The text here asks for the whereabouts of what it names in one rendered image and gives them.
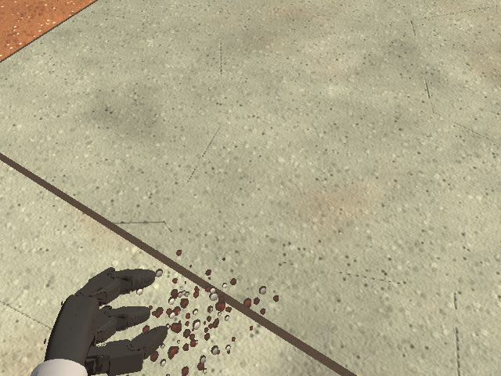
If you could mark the robot left forearm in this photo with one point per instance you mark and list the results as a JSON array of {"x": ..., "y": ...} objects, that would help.
[{"x": 59, "y": 367}]

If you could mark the robot left hand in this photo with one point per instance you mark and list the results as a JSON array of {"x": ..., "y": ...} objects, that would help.
[{"x": 81, "y": 325}]

